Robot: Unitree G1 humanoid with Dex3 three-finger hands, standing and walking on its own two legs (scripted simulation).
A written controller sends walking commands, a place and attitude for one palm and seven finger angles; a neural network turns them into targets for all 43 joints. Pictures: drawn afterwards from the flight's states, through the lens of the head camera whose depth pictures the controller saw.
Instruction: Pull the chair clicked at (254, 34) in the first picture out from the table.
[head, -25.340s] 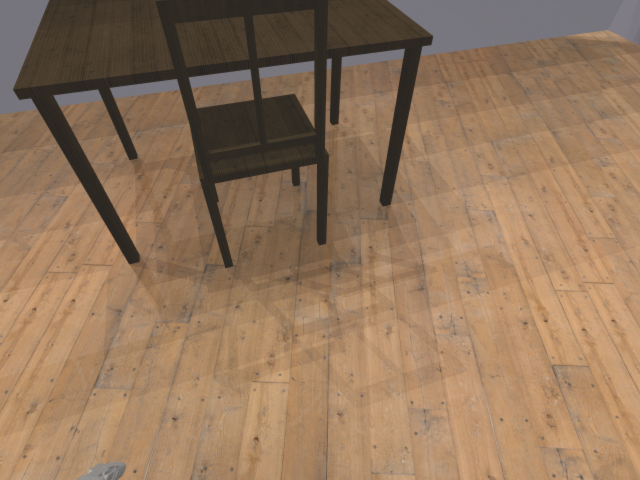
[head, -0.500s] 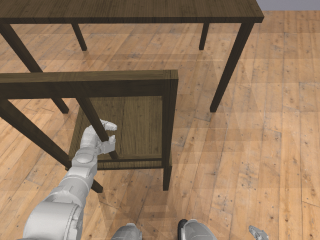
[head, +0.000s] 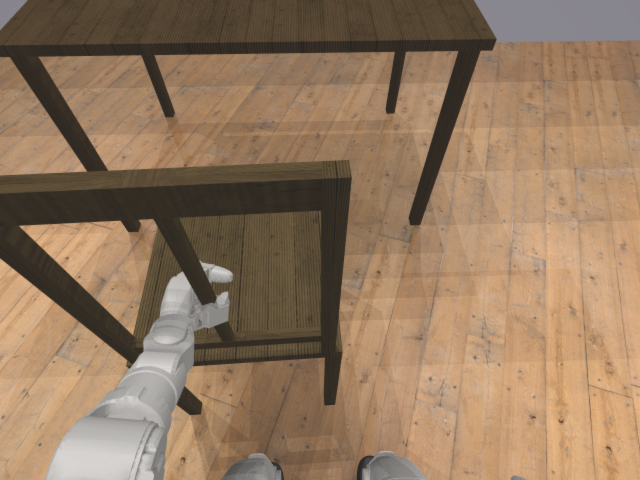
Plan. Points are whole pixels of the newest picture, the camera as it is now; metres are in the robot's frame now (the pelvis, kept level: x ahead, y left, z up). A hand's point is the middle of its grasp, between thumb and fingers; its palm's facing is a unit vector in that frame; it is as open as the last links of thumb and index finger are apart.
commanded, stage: stop walking, hand still on the chair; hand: left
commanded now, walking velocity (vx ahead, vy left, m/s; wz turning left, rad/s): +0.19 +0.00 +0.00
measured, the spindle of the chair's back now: (203, 290) +0.37 +0.17 -0.03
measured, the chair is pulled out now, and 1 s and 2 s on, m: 0.54 0.66 0.66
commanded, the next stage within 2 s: open the thumb and straighten the fingers in 0.96 s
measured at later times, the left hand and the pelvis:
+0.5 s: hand (214, 385) +0.24 +0.14 -0.06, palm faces +0.05 -0.98 -0.18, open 5.3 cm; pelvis +0.00 +0.00 +0.01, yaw +0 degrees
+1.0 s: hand (211, 392) +0.23 +0.15 -0.06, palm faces +0.13 -0.97 -0.19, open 5.4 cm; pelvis +0.03 -0.01 +0.02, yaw +0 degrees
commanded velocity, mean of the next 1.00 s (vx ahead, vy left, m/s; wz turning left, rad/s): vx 0.01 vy -0.01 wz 0.00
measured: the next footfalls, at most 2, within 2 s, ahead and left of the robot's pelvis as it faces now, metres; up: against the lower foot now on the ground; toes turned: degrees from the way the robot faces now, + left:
left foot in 0.42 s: +0.03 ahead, +0.11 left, +0.00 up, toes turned +1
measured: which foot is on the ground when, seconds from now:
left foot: down 0.00-0.26, up 0.28-0.40, down 0.42-1.00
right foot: down 0.00-1.00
